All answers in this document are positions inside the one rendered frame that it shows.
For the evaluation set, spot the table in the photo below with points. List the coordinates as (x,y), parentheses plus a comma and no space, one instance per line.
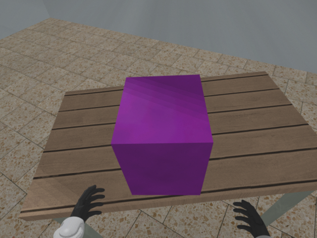
(261,146)

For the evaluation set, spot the robot left forearm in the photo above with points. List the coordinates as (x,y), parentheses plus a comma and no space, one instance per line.
(72,227)

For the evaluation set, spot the robot left hand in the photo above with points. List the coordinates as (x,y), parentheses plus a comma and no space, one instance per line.
(84,204)

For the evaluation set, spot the robot right hand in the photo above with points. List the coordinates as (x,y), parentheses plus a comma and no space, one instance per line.
(257,226)

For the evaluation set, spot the carton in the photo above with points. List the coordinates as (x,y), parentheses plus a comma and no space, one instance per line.
(162,137)

